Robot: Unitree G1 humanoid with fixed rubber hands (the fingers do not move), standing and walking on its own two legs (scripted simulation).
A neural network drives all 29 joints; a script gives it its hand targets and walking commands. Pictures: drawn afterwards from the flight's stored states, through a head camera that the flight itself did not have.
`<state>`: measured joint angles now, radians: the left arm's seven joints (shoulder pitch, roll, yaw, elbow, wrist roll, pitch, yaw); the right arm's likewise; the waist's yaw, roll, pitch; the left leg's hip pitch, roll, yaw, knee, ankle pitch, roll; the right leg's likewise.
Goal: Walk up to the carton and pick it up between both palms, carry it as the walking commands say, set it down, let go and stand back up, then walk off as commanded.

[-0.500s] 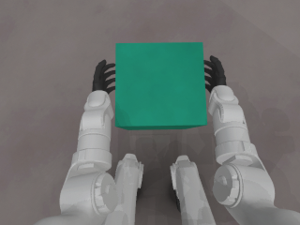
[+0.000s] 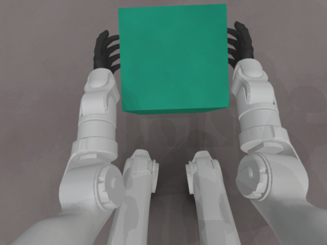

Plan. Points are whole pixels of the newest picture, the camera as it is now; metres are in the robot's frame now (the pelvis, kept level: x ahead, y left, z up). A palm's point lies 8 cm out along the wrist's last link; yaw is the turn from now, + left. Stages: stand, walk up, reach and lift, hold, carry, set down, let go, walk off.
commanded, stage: set down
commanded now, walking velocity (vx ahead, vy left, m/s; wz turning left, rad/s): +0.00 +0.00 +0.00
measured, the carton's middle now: (171, 73) +0.51 +0.00 -0.18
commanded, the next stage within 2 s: none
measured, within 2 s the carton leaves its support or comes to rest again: rests again in 1.62 s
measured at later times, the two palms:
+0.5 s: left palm (116, 71) +0.52 +0.15 -0.19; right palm (229, 65) +0.53 -0.15 -0.19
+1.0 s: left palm (121, 72) +0.53 +0.15 -0.25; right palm (223, 66) +0.55 -0.15 -0.25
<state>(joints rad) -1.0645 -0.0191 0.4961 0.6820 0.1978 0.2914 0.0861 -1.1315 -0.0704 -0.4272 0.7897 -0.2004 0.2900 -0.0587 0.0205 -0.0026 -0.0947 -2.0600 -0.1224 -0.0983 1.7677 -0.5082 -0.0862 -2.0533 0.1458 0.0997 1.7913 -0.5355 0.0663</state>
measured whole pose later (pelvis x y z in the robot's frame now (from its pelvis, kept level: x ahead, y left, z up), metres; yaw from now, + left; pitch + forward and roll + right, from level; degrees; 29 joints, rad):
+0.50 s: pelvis +0.00 +0.00 -0.06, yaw +0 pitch +47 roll +1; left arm -1.21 0.06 0.45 0.73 0.13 0.27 0.11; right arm -1.27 -0.14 -0.37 0.83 -0.13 0.26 -0.09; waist 0.02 0.00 0.04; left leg -2.23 -0.14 -0.09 1.96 -0.54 -0.10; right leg -2.23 0.16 0.09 1.98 -0.57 0.08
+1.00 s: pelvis +0.00 +0.00 -0.09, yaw +0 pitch +43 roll +1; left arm -1.30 0.13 0.37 0.82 0.04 0.22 0.15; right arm -1.37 -0.22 -0.28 0.93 -0.04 0.22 -0.11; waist 0.02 0.00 0.19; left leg -2.26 -0.14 -0.08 2.10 -0.60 -0.10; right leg -2.25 0.15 0.07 2.13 -0.63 0.08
